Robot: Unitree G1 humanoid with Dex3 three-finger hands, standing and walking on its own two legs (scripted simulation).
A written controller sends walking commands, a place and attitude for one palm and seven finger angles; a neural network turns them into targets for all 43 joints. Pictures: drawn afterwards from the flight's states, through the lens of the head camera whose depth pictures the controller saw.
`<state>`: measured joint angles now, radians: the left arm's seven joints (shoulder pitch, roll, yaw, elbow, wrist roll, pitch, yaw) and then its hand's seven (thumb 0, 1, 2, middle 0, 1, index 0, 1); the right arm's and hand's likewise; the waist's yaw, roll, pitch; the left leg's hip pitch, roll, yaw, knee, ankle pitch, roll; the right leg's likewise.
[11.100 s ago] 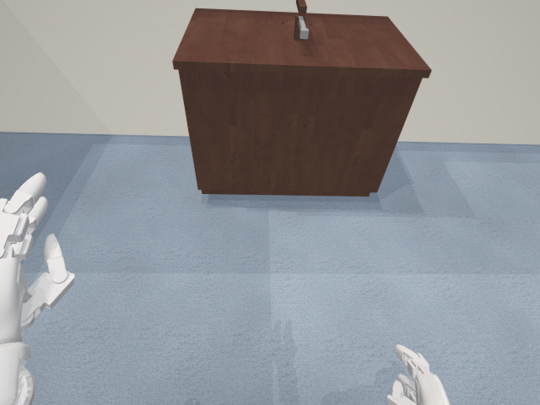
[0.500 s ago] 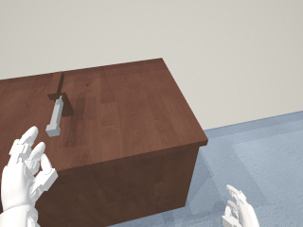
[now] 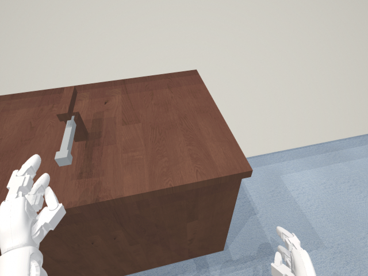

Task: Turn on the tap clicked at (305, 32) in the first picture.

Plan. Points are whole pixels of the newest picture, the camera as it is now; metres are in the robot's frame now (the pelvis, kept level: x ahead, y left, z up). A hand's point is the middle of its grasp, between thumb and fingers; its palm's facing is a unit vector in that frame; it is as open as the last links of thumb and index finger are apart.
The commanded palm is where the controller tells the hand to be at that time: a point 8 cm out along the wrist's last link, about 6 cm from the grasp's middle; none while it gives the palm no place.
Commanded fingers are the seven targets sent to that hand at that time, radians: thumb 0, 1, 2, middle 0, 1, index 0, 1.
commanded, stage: reach beside the lever's end, fingers flat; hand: left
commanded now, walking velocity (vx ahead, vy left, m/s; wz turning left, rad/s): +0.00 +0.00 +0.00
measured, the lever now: (63, 158) +0.34 +0.34 +0.07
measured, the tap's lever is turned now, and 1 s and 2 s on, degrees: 0 0 0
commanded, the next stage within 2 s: push the lever round in 2.00 s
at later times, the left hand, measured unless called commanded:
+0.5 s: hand (53, 199) +0.21 +0.28 +0.11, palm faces +0.53 -0.84 -0.11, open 7.5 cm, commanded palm +0.17 +0.32 +0.11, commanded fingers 0.00 0.90 0.90 -0.19 -0.26 -0.19 -0.26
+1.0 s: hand (50, 185) +0.25 +0.32 +0.10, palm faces +0.56 -0.82 -0.12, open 7.6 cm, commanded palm +0.21 +0.36 +0.09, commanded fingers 0.00 0.90 0.90 -0.17 -0.20 -0.17 -0.20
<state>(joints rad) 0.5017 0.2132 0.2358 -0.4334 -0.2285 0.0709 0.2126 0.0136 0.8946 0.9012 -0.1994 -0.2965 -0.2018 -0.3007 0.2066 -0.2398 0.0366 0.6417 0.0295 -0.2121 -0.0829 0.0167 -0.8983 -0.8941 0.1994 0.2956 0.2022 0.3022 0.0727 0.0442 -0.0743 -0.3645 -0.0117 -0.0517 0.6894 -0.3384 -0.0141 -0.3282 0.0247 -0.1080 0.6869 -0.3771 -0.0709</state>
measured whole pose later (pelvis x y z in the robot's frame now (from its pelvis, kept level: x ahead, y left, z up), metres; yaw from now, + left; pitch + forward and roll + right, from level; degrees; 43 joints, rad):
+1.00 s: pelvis +0.00 +0.02 +0.00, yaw -1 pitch +4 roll +0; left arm 0.18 0.27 0.39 0.05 -0.23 -0.11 0.14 0.01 0.90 0.90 -0.17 -0.22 -0.17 -0.22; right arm 0.20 -0.25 0.02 0.69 0.03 -0.18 -0.09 0.02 -0.90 -0.89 0.20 0.30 0.20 0.30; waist 0.04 0.03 -0.06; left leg -0.44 -0.02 -0.03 0.71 -0.33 0.01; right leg -0.40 0.02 -0.09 0.69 -0.36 -0.05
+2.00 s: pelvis +0.00 +0.04 -0.01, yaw -2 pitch +9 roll -2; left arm -0.02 0.37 0.55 0.41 -0.23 -0.26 0.02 0.01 0.90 0.90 -0.15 -0.15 -0.15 -0.15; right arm 0.26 -0.25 0.00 0.70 0.02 -0.11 -0.08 0.01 -0.90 -0.89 0.20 0.30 0.20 0.30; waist 0.00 0.02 -0.08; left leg -0.59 -0.02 -0.02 0.82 -0.38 0.03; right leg -0.54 0.02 -0.08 0.76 -0.38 -0.02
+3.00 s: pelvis +0.00 +0.02 -0.01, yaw -1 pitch +8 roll -1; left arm -0.07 0.29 0.45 0.40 -0.19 -0.24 0.16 0.01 0.91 0.91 -0.15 -0.15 -0.15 -0.15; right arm 0.24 -0.25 0.00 0.70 0.01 -0.09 -0.08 0.01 -0.90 -0.89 0.20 0.30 0.20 0.30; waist 0.00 0.03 -0.08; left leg -0.58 -0.01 -0.04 0.80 -0.37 0.01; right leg -0.53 0.03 -0.09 0.76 -0.38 -0.05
